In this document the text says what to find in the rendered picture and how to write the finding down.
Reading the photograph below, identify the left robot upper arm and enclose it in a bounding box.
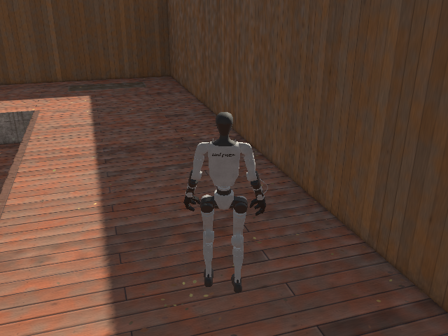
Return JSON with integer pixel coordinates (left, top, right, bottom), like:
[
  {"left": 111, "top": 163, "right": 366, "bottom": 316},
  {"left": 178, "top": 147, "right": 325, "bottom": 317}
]
[{"left": 191, "top": 142, "right": 209, "bottom": 181}]

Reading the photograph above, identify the left robot thigh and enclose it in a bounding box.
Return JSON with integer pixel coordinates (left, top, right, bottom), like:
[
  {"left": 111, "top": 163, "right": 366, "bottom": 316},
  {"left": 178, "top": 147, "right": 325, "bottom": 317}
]
[{"left": 200, "top": 195, "right": 214, "bottom": 243}]

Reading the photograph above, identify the left robot forearm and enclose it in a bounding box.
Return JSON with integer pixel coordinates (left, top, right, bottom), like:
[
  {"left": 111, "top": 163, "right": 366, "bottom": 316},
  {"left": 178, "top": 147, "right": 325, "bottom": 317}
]
[{"left": 185, "top": 170, "right": 198, "bottom": 197}]

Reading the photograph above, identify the right robot forearm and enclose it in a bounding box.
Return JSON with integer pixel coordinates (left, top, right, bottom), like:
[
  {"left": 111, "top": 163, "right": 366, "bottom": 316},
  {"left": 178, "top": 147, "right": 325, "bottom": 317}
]
[{"left": 251, "top": 171, "right": 265, "bottom": 200}]

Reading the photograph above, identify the right robot upper arm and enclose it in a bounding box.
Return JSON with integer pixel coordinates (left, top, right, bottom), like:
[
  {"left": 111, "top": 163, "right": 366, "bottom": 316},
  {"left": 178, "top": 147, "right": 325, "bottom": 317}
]
[{"left": 239, "top": 142, "right": 257, "bottom": 181}]

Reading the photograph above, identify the robot left hand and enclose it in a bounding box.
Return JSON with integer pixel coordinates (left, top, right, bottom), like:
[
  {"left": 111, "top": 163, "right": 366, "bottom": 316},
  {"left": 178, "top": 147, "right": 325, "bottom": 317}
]
[{"left": 184, "top": 195, "right": 200, "bottom": 211}]

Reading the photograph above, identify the robot right hand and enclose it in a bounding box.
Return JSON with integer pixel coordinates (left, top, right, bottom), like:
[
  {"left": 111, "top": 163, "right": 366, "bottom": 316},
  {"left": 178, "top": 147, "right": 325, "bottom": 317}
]
[{"left": 250, "top": 198, "right": 266, "bottom": 216}]

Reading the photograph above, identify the left robot shin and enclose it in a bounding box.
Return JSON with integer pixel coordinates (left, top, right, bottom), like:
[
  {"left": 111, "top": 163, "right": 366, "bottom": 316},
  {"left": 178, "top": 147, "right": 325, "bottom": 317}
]
[{"left": 203, "top": 231, "right": 213, "bottom": 277}]

